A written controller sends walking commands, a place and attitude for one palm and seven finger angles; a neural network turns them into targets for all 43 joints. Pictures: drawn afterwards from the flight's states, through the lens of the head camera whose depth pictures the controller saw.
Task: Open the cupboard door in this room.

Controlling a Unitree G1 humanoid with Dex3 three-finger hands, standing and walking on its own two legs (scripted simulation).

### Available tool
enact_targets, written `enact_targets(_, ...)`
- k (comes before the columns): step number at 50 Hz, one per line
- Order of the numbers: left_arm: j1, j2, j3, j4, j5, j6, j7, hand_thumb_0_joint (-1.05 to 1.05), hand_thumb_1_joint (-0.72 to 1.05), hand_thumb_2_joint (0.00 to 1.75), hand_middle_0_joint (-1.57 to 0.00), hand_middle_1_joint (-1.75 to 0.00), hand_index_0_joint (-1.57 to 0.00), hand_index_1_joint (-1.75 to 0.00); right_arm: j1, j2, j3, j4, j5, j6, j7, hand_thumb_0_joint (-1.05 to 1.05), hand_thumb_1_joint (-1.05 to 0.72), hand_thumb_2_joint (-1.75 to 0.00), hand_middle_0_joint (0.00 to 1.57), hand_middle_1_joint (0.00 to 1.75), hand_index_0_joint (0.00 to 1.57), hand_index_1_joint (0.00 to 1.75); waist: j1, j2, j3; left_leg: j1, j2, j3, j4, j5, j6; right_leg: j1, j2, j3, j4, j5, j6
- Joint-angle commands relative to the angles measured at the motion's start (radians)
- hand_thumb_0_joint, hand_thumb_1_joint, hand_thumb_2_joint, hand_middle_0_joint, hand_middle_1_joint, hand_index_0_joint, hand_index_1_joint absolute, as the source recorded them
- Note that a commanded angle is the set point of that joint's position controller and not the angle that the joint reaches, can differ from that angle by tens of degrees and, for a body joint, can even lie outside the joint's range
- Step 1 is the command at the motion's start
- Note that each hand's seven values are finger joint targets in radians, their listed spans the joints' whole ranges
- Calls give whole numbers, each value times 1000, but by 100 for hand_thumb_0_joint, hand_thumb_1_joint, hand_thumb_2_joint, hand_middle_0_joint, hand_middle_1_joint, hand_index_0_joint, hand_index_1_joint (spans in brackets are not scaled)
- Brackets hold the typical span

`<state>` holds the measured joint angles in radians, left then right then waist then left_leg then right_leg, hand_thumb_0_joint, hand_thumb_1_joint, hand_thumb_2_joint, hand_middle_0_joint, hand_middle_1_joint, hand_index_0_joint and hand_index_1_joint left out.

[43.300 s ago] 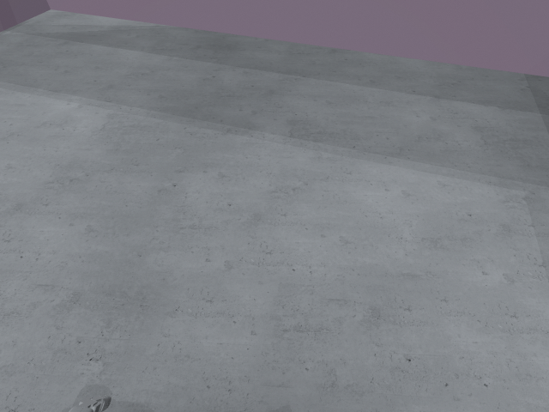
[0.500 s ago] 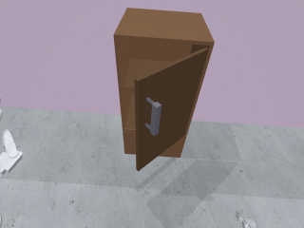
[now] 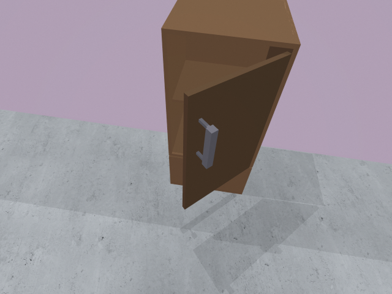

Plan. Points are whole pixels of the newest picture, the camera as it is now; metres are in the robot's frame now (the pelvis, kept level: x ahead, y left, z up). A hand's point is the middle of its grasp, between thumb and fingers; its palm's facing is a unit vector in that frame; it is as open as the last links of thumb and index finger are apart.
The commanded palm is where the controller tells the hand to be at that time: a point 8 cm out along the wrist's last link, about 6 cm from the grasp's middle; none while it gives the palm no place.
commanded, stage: let the arm hang, fingers relaxed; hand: left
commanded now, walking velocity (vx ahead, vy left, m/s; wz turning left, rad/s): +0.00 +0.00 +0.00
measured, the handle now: (204, 143) +0.52 +0.01 -0.04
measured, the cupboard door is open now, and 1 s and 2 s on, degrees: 45 45 45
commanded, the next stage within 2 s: look to check the result in 0.74 s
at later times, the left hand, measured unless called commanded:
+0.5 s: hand out of the picture -0.02 +0.16 -0.17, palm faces +0.04 -0.99 -0.16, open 7.4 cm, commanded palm none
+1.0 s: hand out of the picture -0.03 +0.17 -0.17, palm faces +0.05 -0.99 -0.16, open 7.4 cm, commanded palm none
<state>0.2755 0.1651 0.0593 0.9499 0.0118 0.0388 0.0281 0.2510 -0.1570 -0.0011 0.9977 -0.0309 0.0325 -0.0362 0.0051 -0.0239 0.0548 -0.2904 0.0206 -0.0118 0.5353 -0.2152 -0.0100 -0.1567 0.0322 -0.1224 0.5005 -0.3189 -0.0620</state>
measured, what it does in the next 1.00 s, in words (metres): stands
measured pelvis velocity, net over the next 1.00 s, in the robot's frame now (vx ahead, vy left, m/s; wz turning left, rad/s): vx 0.00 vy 0.02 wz -0.02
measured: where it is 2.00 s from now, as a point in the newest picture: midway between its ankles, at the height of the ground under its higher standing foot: outside the picture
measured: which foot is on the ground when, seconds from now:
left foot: down 0.00-1.00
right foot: down 0.00-1.00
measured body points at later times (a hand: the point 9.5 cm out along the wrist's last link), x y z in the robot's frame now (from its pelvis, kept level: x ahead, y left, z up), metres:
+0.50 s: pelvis +0.00 +0.01 +0.01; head -0.01 +0.00 +0.46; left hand -0.02 +0.21 -0.15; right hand -0.03 -0.19 -0.16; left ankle +0.05 +0.13 -0.73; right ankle -0.03 -0.07 -0.73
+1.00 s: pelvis +0.00 +0.02 +0.01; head +0.01 +0.01 +0.46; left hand -0.03 +0.22 -0.15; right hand -0.03 -0.19 -0.16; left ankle +0.05 +0.13 -0.73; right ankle -0.03 -0.07 -0.73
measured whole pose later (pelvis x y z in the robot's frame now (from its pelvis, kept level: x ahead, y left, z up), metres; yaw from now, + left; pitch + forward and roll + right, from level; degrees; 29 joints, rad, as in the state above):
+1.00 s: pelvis +0.00 +0.02 +0.01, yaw -1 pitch -2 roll +0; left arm 0.32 0.10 0.02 1.16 0.01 0.01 0.03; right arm 0.32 -0.11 0.00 1.14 -0.02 0.01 -0.05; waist 0.00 0.02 0.05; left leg -0.23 0.00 0.02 0.43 -0.17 0.01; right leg -0.11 0.01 -0.09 0.42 -0.28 -0.04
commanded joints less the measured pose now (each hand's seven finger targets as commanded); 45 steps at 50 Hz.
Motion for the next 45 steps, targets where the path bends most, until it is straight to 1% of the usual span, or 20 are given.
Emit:
enact_targets(1, 34, 92, -13, 40, -1, -41, -2, 0, 90, 90, -20, -30, -20, -30, 19, -93, -19, -6, 6, -25, -10, 0, -90, -90, 20, 30, 20, 30, -11, 99, -60, 92, 77, -60, -114, 135, 50, 7, -134, 153, -169, 189, 1)
enact_targets(2, 35, 92, -15, 59, -2, -42, -2, 0, 90, 90, -20, -30, -20, -30, 33, -92, -19, 6, 8, -26, -11, 0, -90, -90, 20, 30, 20, 30, -13, 92, -67, 98, 78, -61, -120, 141, 50, 14, -134, 153, -173, 190, 2)
enact_targets(4, 45, 91, -21, 95, -4, -44, -1, 0, 90, 90, -20, -30, -20, -30, 49, -94, -15, 30, 11, -27, -12, 0, -90, -90, 20, 30, 20, 30, -14, 51, -61, 108, 80, -55, -128, 154, 49, 19, -135, 148, -181, 197, 3)
enact_targets(9, 74, 74, -33, 162, -6, -42, 4, 0, 90, 90, -20, -30, -20, -30, 70, -83, -8, 81, 12, -24, -14, 0, -90, -90, 20, 30, 20, 30, -11, 7, 17, 110, 77, -49, -155, 126, 48, -21, -134, 143, -207, 136, 5)
enact_targets(14, 92, 59, -35, 193, -8, -42, 8, 0, 90, 90, -20, -30, -20, -30, 91, -66, -3, 110, 9, -22, -13, 0, -90, -90, 20, 30, 20, 30, -12, -1, 48, 99, 70, -46, -170, 79, 47, -41, -133, 145, -217, 70, 5)
enact_targets(15, 100, 59, -36, 194, -7, -42, 10, 0, 90, 90, -20, -30, -20, -30, 89, -64, -4, 112, 11, -21, -12, 0, -90, -90, 20, 30, 20, 30, -7, 2, 56, 103, 70, -45, -169, 71, 47, -54, -131, 146, -220, 54, 4)
enact_targets(16, 98, 55, -36, 195, -7, -41, 11, 0, 90, 90, -20, -30, -20, -30, 98, -56, -4, 118, 9, -21, -12, 0, -90, -90, 20, 30, 20, 30, -12, 10, 60, 91, 69, -44, -173, 60, 47, -52, -132, 145, -218, 47, 4)
enact_targets(19, 104, 43, -35, 198, -7, -42, 12, 0, 90, 90, -20, -30, -20, -30, 108, -43, -3, 125, 7, -23, -12, 0, -90, -90, 20, 30, 20, 30, -10, 7, 71, 79, 63, -45, -174, 59, 46, -56, -130, 148, -211, 48, 3)
enact_targets(20, 111, 44, -34, 198, -7, -43, 14, 0, 90, 90, -20, -30, -20, -30, 107, -43, -4, 124, 10, -23, -12, 0, -90, -90, 20, 30, 20, 30, -5, 8, 73, 82, 65, -43, -172, 55, 47, -63, -129, 145, -213, 39, 3)
enact_targets(21, 105, 38, -34, 198, -7, -41, 13, 0, 90, 90, -20, -30, -20, -30, 112, -38, -4, 128, 7, -24, -13, 0, -90, -90, 20, 30, 20, 30, -9, 27, 73, 73, 63, -46, -176, 38, 47, -62, -130, 145, -208, 33, 3)
enact_targets(22, 102, 36, -32, 195, -7, -41, 13, 0, 90, 90, -20, -30, -20, -30, 120, -31, -4, 128, 7, -24, -13, 0, -90, -90, 20, 30, 20, 30, -9, 29, 82, 61, 63, -46, -181, 33, 47, -62, -128, 145, -204, 34, 2)
enact_targets(24, 107, 30, -29, 194, -7, -42, 14, 0, 90, 90, -20, -30, -20, -30, 127, -24, -5, 130, 6, -27, -13, 0, -90, -90, 20, 30, 20, 30, -8, 27, 69, 59, 62, -49, -183, 41, 48, -52, -127, 146, -196, 47, 2)
enact_targets(25, 109, 31, -29, 193, -6, -42, 15, 0, 90, 90, -20, -30, -20, -30, 126, -27, -5, 128, 8, -26, -14, 0, -90, -90, 20, 30, 20, 30, -4, 17, 80, 57, 64, -50, -181, 29, 48, -61, -125, 141, -198, 32, 2)
enact_targets(27, 107, 24, -28, 190, -6, -42, 14, 0, 90, 90, -20, -30, -20, -30, 133, -18, -6, 130, 6, -27, -13, 0, -90, -90, 20, 30, 20, 30, -6, 20, 89, 44, 59, -50, -181, 27, 48, -63, -127, 143, -197, 34, 2)
enact_targets(31, 111, 22, -26, 191, -7, -42, 14, 0, 90, 90, -20, -30, -20, -30, 142, -11, -8, 130, 6, -27, -14, 0, -90, -90, 20, 30, 20, 30, -7, 33, 83, 43, 57, -48, -176, 23, 47, -65, -130, 143, -198, 24, 1)
enact_targets(34, 113, 19, -27, 190, -8, -44, 14, 0, 90, 90, -20, -30, -20, -30, 148, -9, -7, 130, 7, -29, -14, 0, -90, -90, 20, 30, 20, 30, -9, 21, 71, 55, 57, -47, -171, 49, 47, -61, -131, 145, -195, 43, 1)
enact_targets(37, 114, 17, -27, 189, -8, -45, 14, 0, 90, 90, -20, -30, -20, -30, 150, -10, -7, 134, 7, -29, -15, 0, -90, -90, 20, 30, 20, 30, -9, 47, 66, 61, 61, -49, -170, 63, 48, -53, -129, 142, -190, 65, 1)
enact_targets(40, 117, 20, -26, 190, -7, -45, 15, 0, 90, 90, -20, -30, -20, -30, 151, -14, -7, 131, 9, -30, -16, 0, -90, -90, 20, 30, 20, 30, -6, 27, 65, 65, 65, -54, -172, 77, 50, -48, -125, 136, -189, 72, 4)
enact_targets(42, 114, 16, -28, 194, -8, -45, 14, 0, 90, 90, -20, -30, -20, -30, 150, -16, -7, 131, 8, -31, -16, 0, -90, -90, 20, 30, 20, 30, -10, 33, 56, 71, 65, -58, -176, 83, 51, -42, -127, 136, -184, 82, 5)
enact_targets(45, 122, 21, -28, 195, -7, -45, 15, 0, 90, 90, -20, -30, -20, -30, 142, -22, -7, 131, 10, -31, -17, 0, -90, -90, 20, 30, 20, 30, -5, 38, 59, 82, 67, -57, -177, 85, 51, -50, -126, 135, -186, 83, 6)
